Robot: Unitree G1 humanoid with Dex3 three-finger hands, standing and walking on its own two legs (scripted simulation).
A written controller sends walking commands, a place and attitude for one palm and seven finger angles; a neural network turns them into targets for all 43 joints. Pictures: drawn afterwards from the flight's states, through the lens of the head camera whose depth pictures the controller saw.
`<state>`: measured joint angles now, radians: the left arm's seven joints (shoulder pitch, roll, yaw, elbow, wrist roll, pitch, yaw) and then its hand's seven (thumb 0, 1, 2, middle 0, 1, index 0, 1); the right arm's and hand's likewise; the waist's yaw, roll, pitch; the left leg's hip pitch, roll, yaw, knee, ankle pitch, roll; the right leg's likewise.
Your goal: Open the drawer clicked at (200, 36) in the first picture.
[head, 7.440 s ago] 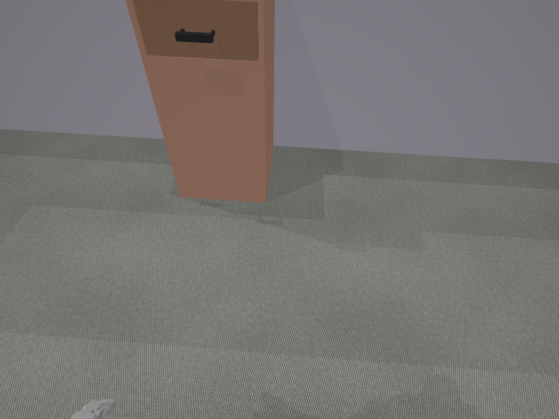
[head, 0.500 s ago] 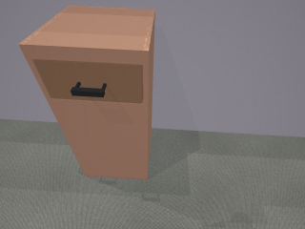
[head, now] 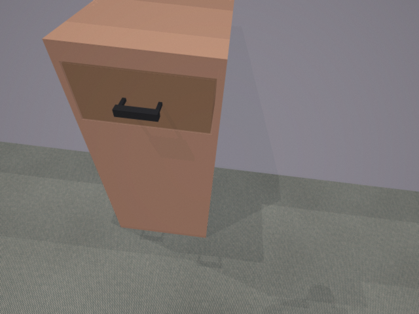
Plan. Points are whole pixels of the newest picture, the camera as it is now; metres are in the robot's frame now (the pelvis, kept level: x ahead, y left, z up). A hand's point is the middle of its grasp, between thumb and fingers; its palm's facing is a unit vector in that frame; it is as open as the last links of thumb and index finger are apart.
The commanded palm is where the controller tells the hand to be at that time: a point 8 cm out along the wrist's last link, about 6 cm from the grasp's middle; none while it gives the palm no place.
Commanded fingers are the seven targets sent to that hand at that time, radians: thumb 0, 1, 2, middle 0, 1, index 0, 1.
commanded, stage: shuffle to correct the standing spot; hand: left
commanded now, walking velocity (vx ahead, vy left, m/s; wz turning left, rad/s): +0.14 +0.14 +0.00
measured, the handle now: (139, 108) +0.59 +0.24 +0.05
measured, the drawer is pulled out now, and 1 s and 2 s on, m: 0.00 0.00 0.00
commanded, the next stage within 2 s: come to a stop and stand still in 0.16 s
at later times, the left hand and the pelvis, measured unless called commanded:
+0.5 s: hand (129, 300) +0.18 +0.18 -0.16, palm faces +0.03 -0.98 -0.20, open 7.3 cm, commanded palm none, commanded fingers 0.00 0.90 0.90 -0.20 -0.30 -0.20 -0.30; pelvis +0.07 +0.02 +0.00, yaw -1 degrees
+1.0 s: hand out of the picture +0.03 +0.22 -0.17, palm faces +0.07 -0.98 -0.18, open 7.3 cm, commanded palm none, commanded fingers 0.00 0.90 0.90 -0.20 -0.30 -0.20 -0.30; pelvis +0.04 +0.05 +0.01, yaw -1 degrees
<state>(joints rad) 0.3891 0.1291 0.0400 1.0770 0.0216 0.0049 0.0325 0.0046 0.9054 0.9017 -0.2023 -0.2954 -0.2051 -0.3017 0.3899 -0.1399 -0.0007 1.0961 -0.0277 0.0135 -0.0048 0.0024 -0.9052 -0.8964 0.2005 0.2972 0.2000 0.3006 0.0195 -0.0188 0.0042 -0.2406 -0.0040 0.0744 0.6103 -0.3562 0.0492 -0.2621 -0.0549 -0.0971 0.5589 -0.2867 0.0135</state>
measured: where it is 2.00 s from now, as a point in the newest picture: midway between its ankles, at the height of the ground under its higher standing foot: outside the picture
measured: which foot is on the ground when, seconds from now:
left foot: down 0.00-0.48, up 0.50-0.74, down 0.76-1.00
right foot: down 0.00-0.04, up 0.06-0.44, down 0.46-1.00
